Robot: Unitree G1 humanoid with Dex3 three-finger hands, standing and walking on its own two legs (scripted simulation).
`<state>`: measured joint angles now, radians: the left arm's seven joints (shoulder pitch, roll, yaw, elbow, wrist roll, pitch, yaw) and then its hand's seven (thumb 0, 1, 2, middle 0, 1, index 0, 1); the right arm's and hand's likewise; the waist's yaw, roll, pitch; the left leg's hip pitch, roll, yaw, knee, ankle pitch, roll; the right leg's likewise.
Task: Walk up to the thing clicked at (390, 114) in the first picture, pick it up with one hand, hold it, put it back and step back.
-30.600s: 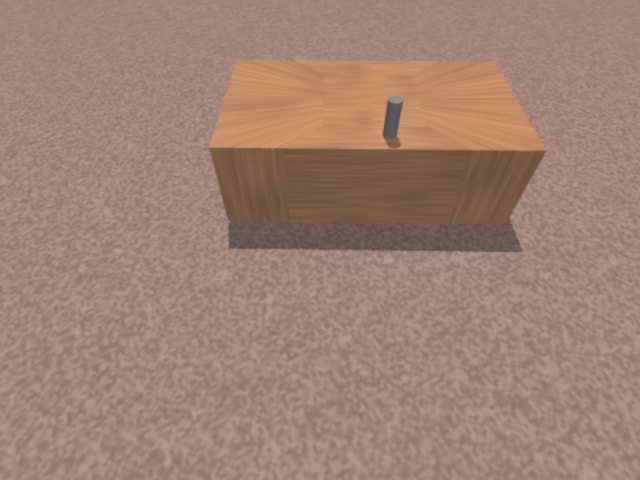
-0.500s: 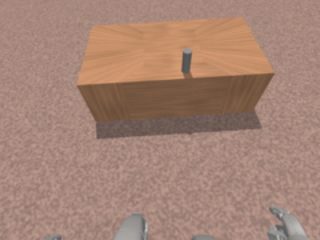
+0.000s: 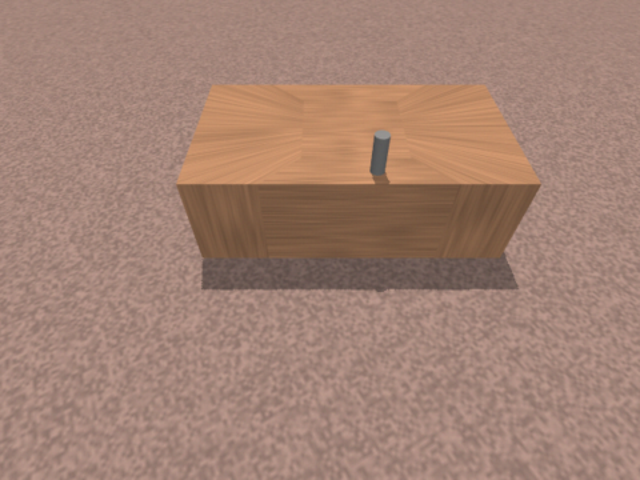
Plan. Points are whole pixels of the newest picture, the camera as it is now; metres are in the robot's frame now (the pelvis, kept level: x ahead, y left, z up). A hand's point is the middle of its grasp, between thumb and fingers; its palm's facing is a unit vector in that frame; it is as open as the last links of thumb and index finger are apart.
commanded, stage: step back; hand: right
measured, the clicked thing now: (379, 153) +1.11 -0.19 -0.30
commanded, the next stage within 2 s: stand in 0.62 s
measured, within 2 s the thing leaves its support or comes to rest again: neither
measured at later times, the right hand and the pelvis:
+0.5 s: hand out of the picture +0.15 -0.23 -0.15, palm faces -0.06 +0.94 -0.35, open 7.4 cm; pelvis +0.05 +0.02 +0.00, yaw +0 degrees
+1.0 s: hand (502, 478) +0.15 -0.23 -0.13, palm faces +0.01 +0.94 -0.34, open 7.4 cm; pelvis +0.07 +0.02 +0.02, yaw -1 degrees
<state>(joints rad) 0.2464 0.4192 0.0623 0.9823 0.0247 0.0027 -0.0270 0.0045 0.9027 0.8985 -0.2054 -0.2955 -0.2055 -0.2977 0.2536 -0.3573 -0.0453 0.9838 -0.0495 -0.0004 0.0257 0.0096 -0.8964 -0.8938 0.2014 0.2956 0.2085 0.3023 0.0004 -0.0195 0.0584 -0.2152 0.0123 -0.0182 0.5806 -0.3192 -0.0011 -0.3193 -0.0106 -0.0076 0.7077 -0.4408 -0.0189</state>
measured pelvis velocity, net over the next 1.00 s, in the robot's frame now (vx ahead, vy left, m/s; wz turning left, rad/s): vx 0.07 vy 0.02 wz -0.01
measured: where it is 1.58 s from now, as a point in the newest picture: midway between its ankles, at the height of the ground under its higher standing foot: outside the picture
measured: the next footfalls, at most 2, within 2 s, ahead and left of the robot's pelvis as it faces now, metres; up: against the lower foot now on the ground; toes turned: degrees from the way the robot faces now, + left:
left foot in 0.32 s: +0.13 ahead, +0.16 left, +0.00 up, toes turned +2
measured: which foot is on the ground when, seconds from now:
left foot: down 0.00-0.04, up 0.06-0.30, down 0.32-1.00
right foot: down 0.00-1.00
